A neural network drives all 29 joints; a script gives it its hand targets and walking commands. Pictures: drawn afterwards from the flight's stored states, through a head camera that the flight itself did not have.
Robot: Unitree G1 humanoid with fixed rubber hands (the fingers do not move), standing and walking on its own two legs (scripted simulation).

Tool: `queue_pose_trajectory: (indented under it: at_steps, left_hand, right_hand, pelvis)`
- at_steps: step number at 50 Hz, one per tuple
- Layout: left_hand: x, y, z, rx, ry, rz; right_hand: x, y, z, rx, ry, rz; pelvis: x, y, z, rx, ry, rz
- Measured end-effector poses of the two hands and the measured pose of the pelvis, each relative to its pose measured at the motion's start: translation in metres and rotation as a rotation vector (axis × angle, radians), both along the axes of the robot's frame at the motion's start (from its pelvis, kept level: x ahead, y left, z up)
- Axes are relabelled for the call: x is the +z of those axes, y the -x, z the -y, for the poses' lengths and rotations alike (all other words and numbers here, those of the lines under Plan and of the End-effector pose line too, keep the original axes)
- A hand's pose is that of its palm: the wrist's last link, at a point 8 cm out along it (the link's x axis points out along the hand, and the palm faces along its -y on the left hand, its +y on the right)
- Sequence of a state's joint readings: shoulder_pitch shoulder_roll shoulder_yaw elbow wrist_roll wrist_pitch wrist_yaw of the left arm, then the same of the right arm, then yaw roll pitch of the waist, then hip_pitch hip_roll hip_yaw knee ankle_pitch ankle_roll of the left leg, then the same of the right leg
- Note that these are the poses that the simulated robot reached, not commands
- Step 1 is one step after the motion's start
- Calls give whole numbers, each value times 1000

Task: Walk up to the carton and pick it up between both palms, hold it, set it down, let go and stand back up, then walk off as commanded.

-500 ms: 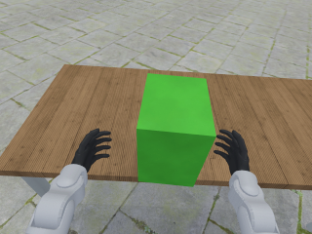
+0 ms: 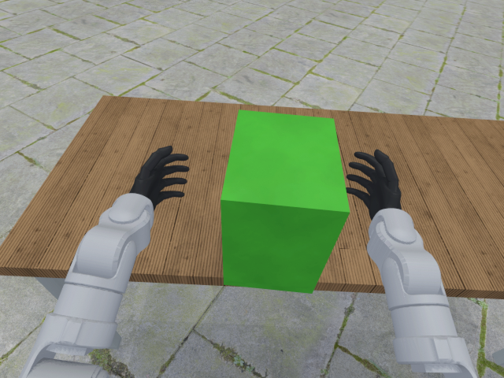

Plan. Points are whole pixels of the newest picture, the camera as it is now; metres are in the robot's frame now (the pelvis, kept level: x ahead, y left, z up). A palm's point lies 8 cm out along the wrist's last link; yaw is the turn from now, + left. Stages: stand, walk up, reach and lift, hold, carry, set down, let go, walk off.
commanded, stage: reach and lift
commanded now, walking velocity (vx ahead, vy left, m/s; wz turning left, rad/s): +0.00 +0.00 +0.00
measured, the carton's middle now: (276, 204) +0.44 -0.03 +0.02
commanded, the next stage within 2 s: none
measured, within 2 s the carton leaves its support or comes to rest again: neither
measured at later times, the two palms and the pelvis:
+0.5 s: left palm (144, 148) +0.41 +0.19 +0.17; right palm (375, 155) +0.42 -0.16 +0.18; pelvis +0.00 +0.01 +0.00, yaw +0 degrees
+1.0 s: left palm (178, 185) +0.43 +0.15 +0.08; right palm (372, 201) +0.41 -0.19 +0.08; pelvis +0.00 +0.01 +0.00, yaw +0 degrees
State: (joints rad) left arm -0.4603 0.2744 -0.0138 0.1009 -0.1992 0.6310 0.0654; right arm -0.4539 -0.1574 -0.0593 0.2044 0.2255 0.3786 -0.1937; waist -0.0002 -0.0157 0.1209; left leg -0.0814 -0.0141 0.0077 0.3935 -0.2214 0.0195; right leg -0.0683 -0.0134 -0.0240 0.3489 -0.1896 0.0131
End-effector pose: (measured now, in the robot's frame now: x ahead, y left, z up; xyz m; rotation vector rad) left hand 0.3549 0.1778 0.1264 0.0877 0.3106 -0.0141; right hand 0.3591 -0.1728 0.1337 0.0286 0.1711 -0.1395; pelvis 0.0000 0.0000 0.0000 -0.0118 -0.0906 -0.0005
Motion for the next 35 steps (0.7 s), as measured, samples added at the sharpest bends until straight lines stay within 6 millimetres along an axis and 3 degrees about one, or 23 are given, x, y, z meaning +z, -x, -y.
queue_pose_trajectory:
  at_steps: [13,23,29,35]
  left_hand:
    - [29,-36,-5,26,-20,20]
    - [40,-57,-9,55,-20,11]
    - [31,-62,-13,71,-11,-5]
    - [9,-64,-8,70,15,-22]
  right_hand:
    - [26,-36,-7,2,5,6]
    - [43,-59,-11,-18,-8,-3]
    - [37,-64,-11,-33,-14,-23]
    - [11,-59,-4,-52,-16,-64]
  pelvis:
    - [0,0,-3,-1,4,-46]
    - [-1,2,-6,-2,9,-92]
    - [-1,2,-8,-2,11,-107]
    - [-1,3,-9,-2,12,-117]
